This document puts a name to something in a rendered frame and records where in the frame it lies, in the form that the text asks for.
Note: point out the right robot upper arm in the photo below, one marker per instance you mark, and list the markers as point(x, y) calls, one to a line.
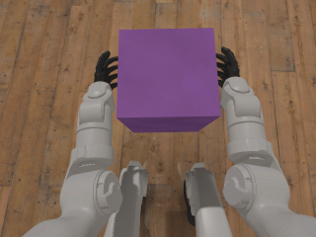
point(261, 196)

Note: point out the right robot shin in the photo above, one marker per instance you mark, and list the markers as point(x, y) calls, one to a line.
point(198, 165)

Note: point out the carton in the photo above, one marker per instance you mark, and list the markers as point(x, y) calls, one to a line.
point(167, 79)

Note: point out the left robot shin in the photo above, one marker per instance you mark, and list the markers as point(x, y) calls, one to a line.
point(131, 163)

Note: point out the left robot hand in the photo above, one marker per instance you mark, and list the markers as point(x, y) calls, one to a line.
point(103, 71)

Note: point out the robot shin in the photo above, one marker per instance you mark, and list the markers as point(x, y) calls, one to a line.
point(131, 163)
point(198, 165)

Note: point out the right robot hand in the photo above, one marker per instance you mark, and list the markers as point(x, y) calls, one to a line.
point(229, 67)

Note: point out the right robot forearm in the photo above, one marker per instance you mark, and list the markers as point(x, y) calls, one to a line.
point(245, 125)

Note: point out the left robot upper arm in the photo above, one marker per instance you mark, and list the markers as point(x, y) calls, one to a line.
point(87, 201)

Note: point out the left robot forearm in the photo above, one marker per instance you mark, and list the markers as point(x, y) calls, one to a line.
point(94, 132)

